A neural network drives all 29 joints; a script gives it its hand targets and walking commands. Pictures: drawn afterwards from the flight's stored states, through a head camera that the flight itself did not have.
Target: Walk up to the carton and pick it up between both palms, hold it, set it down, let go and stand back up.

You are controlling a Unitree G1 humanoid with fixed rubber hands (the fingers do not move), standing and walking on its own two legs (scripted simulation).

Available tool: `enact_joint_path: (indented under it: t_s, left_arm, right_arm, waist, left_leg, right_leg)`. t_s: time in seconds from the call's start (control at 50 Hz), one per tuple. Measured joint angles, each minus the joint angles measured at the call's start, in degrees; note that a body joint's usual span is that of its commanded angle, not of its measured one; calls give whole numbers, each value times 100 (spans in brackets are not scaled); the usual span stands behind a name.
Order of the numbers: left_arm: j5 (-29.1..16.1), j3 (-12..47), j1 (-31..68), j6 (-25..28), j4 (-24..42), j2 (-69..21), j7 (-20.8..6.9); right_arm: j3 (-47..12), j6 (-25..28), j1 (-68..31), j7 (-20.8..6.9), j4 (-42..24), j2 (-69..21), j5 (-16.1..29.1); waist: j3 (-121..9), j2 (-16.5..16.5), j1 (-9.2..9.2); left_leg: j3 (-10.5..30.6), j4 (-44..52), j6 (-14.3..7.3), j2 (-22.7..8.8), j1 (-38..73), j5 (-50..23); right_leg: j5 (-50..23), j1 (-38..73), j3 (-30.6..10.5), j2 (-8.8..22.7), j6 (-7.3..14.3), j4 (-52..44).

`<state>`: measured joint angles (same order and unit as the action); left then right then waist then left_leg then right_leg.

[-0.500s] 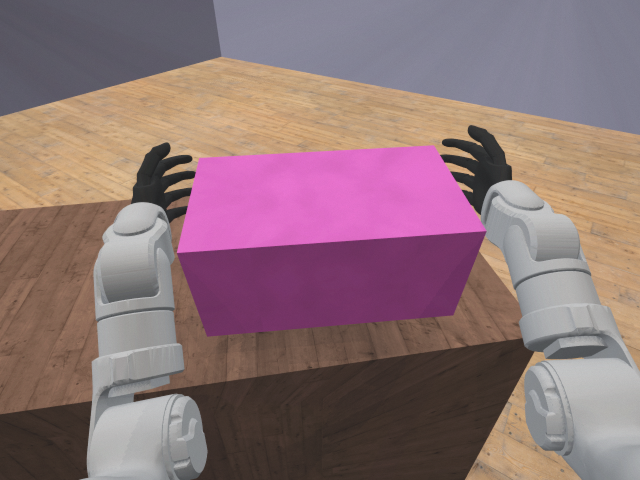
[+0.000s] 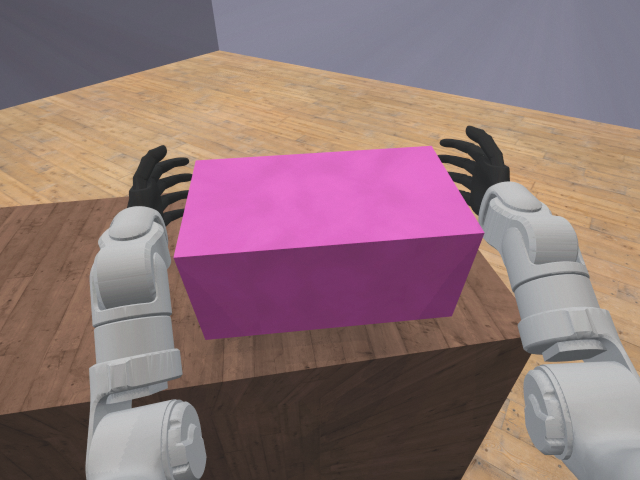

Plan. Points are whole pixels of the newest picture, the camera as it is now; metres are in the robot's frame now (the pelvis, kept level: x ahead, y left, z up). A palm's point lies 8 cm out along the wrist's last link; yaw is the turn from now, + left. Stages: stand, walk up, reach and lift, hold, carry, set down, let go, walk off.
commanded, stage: hold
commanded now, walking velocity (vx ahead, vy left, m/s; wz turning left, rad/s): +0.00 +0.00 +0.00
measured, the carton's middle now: (323, 238) +0.36 +0.00 +0.17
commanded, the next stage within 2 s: none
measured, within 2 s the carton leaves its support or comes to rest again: neither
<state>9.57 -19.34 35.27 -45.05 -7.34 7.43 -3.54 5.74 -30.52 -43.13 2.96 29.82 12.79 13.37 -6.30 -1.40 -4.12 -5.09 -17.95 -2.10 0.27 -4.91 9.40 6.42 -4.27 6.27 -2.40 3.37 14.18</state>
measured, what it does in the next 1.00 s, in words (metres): stands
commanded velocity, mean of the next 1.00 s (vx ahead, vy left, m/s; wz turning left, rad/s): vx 0.00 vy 0.00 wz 0.00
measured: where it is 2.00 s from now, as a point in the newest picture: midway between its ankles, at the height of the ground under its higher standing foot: outside the picture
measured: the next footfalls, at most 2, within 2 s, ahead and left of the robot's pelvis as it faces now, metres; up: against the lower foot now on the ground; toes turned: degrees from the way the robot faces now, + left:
none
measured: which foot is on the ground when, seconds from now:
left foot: down 0.00-1.00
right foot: down 0.00-1.00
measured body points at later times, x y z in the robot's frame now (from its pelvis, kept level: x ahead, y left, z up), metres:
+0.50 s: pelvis +0.00 +0.00 +0.00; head -0.07 +0.02 +0.44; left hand +0.36 +0.21 +0.23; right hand +0.37 -0.20 +0.24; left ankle +0.01 +0.09 -0.75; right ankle +0.02 -0.08 -0.75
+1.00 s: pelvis +0.00 +0.00 +0.00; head -0.07 +0.01 +0.44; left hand +0.36 +0.20 +0.23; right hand +0.37 -0.20 +0.24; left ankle +0.01 +0.09 -0.75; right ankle +0.02 -0.08 -0.75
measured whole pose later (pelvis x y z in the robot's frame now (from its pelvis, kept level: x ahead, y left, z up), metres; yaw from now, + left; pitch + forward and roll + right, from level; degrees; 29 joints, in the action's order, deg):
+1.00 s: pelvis +0.00 +0.00 +0.00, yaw +0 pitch -4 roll +0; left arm 9.5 -19.2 33.7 -45.7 -4.9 7.3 -3.6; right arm 5.0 -31.1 -42.3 3.8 27.5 13.0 14.9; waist -6.8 -1.1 -4.3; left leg -5.1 -17.6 -1.8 0.1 -4.6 9.4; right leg 6.4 -4.0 6.1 -2.7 3.6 13.8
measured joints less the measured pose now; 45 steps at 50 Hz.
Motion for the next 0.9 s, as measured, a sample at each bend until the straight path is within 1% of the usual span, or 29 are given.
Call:
enact_joint_path:
  t_s: [0.3,0.46,0.66,0.9]
  left_arm:
    - [-2,25,-49,-41,111,-14,17]
    - [-11,-21,68,-38,-110,4,2]
    - [-12,19,168,29,-253,35,37]
    - [-1,-1,-3,-30,17,0,-10]
  right_arm:
    - [-45,-15,41,24,-91,36,67]
    - [2,-59,-60,12,58,17,1]
    - [102,-5,-173,-30,201,9,-36]
    - [-69,-64,-14,73,-95,56,102]
  waist:
    - [-84,29,22]
    - [-65,4,46]
    - [-99,19,18]
    - [-12,15,-17]
  left_leg:
    - [-15,17,-1,2,4,1]
    - [-24,11,-12,5,-18,-17]
    - [9,6,4,7,-89,-25]
    - [4,18,21,-18,11,5]
  right_leg:
    - [-4,-4,-22,-1,-5,-12]
    - [-3,-46,-30,4,2,32]
    - [-9,-99,-1,4,12,20]
    - [0,12,-16,-26,20,-28]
